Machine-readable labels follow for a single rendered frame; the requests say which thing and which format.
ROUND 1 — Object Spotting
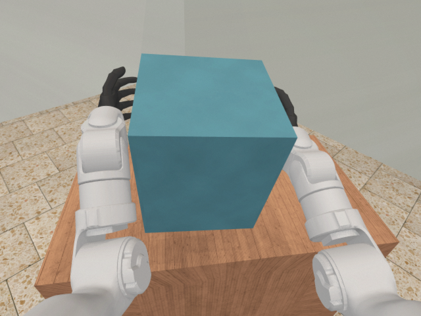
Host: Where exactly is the left robot forearm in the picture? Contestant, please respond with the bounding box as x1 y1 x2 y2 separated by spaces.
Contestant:
70 106 137 288

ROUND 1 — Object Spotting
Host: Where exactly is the right robot upper arm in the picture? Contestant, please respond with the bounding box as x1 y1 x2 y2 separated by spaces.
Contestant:
312 242 421 316

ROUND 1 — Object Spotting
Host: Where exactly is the left robot upper arm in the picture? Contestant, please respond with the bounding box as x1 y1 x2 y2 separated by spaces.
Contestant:
23 236 151 316

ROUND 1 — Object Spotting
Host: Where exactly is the robot right hand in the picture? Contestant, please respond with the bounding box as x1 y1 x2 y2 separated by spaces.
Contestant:
274 87 298 127

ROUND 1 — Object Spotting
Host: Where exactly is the right robot forearm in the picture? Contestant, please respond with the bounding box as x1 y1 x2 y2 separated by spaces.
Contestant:
282 126 397 291

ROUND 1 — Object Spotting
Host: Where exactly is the carton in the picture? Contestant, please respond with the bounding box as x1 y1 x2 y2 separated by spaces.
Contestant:
128 53 297 233

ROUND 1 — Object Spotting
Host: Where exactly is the robot left hand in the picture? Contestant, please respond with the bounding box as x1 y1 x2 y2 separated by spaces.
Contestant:
98 66 137 120

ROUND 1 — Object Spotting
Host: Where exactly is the pedestal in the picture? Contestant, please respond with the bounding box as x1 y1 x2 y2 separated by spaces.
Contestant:
34 135 399 316

